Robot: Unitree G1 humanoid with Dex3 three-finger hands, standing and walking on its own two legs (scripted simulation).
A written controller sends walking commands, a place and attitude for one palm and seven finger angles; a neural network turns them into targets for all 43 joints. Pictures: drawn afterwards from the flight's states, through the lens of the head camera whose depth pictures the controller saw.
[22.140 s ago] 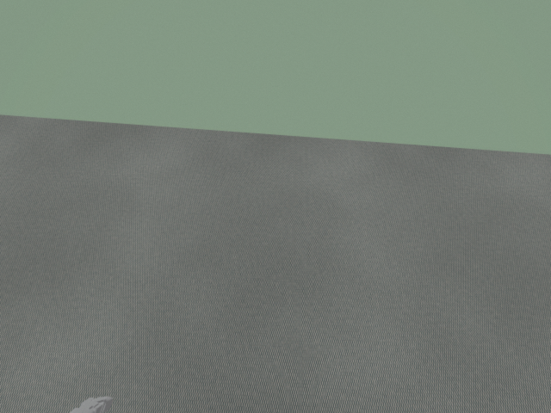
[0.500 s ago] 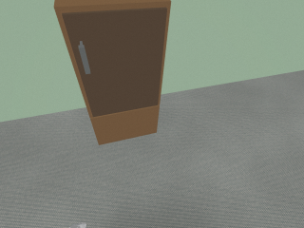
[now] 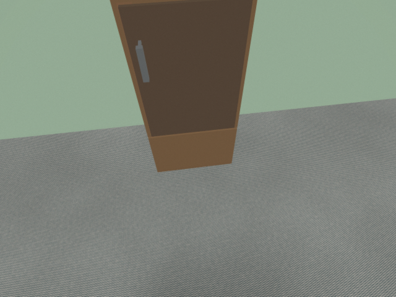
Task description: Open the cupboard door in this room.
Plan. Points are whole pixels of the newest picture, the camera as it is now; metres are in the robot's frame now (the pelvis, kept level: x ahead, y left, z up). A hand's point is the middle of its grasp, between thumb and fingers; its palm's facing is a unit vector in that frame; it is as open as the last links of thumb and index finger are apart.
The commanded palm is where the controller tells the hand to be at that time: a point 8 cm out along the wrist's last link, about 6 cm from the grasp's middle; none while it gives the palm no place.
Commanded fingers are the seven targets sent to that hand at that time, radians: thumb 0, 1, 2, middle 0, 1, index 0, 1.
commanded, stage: take the last steps up to it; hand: left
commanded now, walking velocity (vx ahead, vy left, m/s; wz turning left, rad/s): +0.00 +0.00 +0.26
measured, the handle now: (143, 61) +0.84 +0.23 +0.01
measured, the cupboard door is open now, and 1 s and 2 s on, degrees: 0 0 0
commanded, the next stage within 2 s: come to a stop and stand still in 1.24 s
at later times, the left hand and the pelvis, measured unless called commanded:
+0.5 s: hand out of the picture -0.09 +0.15 -0.17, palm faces +0.20 -0.97 -0.16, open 7.4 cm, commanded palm none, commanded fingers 0.00 0.90 0.90 -0.20 -0.30 -0.20 -0.30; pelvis +0.02 +0.00 +0.00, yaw +6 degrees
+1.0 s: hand (145, 245) +0.27 +0.16 -0.17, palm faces +0.06 -0.97 -0.23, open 7.4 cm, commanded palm none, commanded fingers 0.00 0.90 0.90 -0.20 -0.30 -0.20 -0.30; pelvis +0.18 -0.04 -0.01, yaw +4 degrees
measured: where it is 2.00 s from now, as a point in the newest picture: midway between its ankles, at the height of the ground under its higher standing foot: (208, 266)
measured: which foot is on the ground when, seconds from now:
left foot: down 0.00-0.02, up 0.04-0.46, down 0.48-0.88, up 0.90-1.00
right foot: up 0.00-0.00, down 0.02-0.48, up 0.50-0.86, down 0.88-1.00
